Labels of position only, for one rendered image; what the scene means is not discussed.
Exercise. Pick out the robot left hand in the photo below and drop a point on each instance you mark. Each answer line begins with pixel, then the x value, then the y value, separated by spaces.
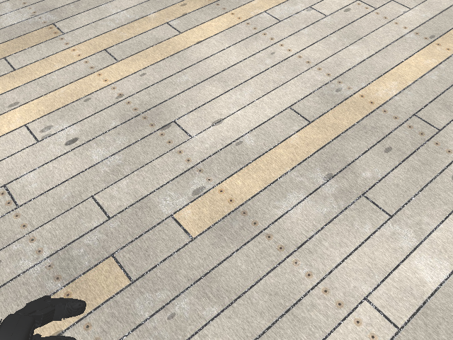
pixel 37 313

